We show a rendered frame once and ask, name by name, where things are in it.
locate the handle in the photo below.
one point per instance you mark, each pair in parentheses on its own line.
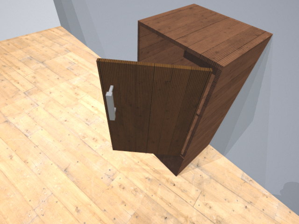
(110,103)

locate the cupboard door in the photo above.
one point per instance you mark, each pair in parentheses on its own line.
(155,104)

